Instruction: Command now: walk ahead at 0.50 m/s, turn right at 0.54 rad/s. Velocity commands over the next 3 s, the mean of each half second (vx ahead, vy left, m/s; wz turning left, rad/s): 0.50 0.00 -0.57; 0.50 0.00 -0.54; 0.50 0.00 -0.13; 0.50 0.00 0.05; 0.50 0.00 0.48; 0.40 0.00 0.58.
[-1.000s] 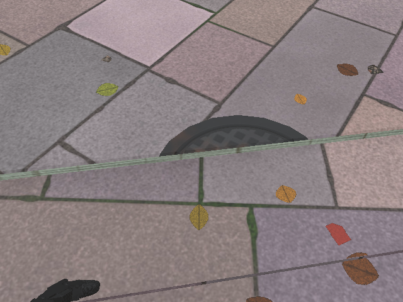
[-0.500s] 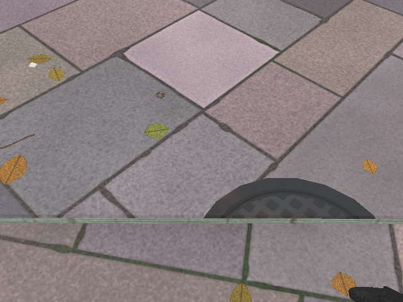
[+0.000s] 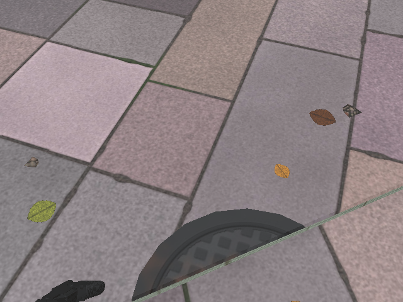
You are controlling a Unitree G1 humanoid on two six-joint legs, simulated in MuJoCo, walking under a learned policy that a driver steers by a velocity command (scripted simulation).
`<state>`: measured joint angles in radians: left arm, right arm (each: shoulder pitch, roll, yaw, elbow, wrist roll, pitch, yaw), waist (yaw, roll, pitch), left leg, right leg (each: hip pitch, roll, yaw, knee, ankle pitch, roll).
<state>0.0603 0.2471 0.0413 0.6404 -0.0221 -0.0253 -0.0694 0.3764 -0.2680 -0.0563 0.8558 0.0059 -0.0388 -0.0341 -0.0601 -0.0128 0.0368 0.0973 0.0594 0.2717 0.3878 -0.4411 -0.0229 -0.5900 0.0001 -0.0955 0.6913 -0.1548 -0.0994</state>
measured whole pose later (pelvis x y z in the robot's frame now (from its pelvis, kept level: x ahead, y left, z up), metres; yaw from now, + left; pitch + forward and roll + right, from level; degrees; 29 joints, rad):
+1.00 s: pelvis +0.45 -0.10 +0.03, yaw -34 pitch +2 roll +1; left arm 0.50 0.17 -0.01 0.85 0.00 -0.03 0.01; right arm 0.09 -0.21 -0.01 0.66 0.00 -0.07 0.02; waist 0.06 0.05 -0.02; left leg -0.84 0.10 0.04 1.25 -0.22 -0.02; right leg -0.10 0.03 0.02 0.48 -0.41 -0.05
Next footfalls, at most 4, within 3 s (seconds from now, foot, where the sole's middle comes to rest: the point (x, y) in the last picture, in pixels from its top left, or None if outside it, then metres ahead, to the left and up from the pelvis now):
0.40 left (156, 300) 0.45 0.13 -0.71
0.78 right None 0.35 -0.13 -0.74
1.16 left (244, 203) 0.77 -0.17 -0.69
1.76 right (336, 171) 0.88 -0.54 -0.69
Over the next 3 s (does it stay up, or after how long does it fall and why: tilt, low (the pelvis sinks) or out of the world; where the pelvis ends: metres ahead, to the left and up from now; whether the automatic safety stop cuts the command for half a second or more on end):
stays up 1.41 -0.66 0.08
